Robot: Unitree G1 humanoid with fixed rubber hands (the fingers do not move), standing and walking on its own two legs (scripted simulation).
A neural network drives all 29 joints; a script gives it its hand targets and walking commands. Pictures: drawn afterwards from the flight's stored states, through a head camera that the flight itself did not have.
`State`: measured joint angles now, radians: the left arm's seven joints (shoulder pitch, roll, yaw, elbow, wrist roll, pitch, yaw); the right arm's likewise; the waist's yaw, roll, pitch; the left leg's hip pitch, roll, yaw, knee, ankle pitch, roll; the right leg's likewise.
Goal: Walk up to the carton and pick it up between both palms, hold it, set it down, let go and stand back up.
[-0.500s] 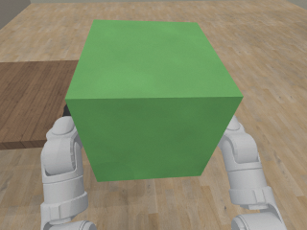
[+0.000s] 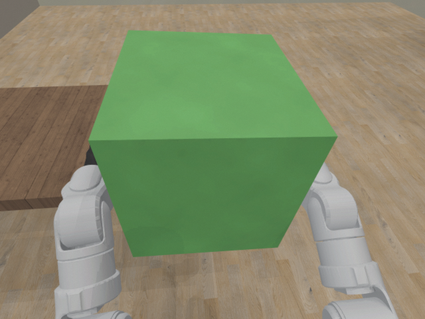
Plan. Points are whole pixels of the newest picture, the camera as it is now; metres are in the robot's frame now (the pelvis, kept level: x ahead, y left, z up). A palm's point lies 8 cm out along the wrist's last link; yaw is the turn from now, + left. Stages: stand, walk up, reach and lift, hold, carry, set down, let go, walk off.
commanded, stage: hold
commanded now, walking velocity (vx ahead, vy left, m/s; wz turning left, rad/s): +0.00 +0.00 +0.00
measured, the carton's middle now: (204, 141) +0.37 +0.00 +0.18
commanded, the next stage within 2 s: none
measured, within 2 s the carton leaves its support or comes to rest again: neither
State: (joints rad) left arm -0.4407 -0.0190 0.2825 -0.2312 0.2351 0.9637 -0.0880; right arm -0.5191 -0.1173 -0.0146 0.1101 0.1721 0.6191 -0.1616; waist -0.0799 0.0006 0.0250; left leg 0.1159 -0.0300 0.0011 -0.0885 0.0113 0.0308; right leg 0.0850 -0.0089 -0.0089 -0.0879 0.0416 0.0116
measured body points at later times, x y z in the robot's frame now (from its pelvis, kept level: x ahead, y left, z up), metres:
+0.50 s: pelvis +0.00 +0.00 +0.00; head +0.00 +0.00 +0.45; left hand +0.35 +0.17 +0.16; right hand +0.36 -0.17 +0.16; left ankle -0.02 +0.10 -0.76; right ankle +0.00 -0.13 -0.76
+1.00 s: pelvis +0.00 +0.00 +0.00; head -0.01 +0.00 +0.45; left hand +0.35 +0.17 +0.17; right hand +0.36 -0.17 +0.16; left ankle -0.02 +0.10 -0.76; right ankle +0.00 -0.13 -0.76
